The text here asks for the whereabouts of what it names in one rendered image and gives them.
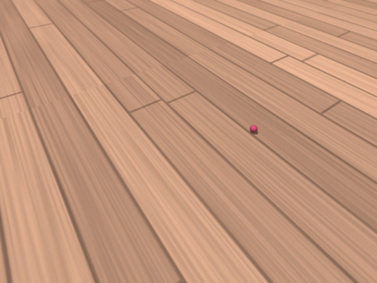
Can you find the ball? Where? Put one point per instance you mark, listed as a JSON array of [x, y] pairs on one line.
[[253, 128]]

